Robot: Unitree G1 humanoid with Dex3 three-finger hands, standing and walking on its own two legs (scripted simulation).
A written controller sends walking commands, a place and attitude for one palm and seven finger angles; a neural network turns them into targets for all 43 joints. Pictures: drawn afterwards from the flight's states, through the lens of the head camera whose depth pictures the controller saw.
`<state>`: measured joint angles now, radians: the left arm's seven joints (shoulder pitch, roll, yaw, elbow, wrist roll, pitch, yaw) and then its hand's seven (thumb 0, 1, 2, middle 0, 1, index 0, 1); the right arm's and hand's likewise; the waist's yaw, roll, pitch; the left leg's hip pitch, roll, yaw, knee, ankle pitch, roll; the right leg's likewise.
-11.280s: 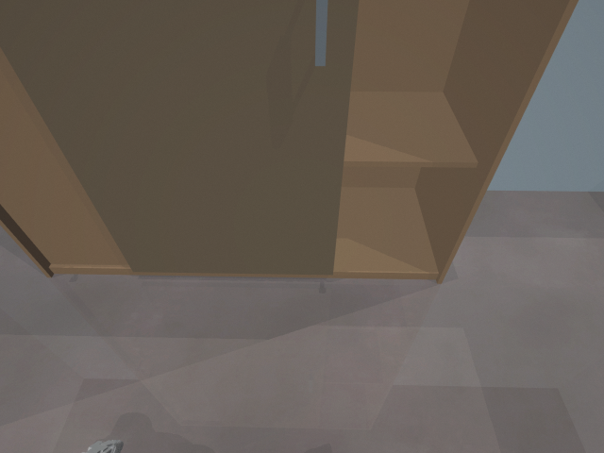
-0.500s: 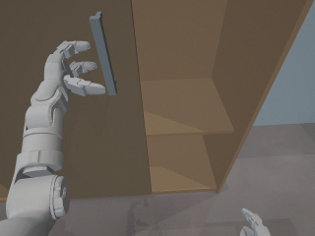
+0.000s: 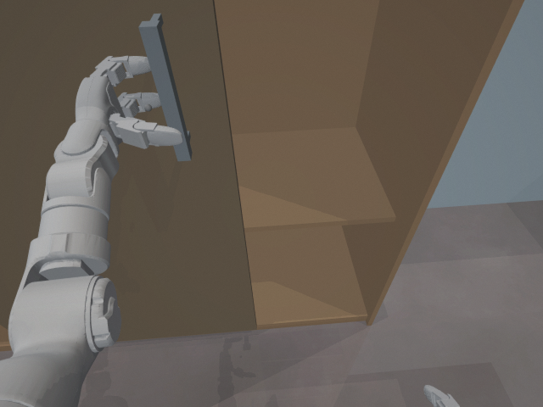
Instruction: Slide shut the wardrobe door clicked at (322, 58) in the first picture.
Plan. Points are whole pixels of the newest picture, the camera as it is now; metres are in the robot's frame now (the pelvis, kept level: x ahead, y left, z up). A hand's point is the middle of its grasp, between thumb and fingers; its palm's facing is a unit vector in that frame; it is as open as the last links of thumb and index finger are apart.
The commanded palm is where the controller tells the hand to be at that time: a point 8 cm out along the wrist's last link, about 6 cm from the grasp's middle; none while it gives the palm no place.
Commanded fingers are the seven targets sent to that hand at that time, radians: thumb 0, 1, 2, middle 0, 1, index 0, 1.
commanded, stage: feel for the door with the fingertips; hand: left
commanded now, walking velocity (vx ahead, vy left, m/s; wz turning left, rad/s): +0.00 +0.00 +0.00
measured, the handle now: (172, 93) +0.50 +0.16 +0.24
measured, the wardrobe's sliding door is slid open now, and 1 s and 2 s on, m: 0.42 0.42 0.42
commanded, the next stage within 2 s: slide the fingers in behind the handle in 0.20 s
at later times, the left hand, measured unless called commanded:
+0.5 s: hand (150, 107) +0.45 +0.18 +0.24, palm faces +0.11 -0.99 +0.01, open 14.0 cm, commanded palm +0.42 +0.23 +0.24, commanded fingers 0.00 -0.50 0.30 -0.30 -1.20 -0.30 -1.20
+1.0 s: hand (165, 108) +0.45 +0.16 +0.24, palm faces +0.11 -0.99 +0.01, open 14.0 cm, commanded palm +0.42 +0.21 +0.24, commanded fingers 0.00 -0.50 0.30 -0.30 -1.20 -0.30 -1.20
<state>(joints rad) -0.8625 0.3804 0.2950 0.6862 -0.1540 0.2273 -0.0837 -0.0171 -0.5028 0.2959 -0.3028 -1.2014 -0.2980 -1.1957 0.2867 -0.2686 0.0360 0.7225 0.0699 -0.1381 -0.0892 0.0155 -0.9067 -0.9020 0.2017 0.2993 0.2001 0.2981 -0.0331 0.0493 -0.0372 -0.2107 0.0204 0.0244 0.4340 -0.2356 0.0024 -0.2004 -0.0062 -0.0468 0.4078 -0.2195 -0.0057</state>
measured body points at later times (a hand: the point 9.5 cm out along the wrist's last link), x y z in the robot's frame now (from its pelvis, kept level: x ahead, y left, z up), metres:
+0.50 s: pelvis +0.00 +0.00 +0.00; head +0.00 -0.01 +0.45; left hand +0.44 +0.23 +0.24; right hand +0.10 -0.25 -0.11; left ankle -0.01 +0.12 -0.74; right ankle +0.00 -0.12 -0.74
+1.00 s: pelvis +0.01 +0.00 +0.00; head +0.00 -0.01 +0.45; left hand +0.44 +0.21 +0.24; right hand +0.15 -0.24 -0.10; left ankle -0.01 +0.12 -0.74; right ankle +0.00 -0.12 -0.74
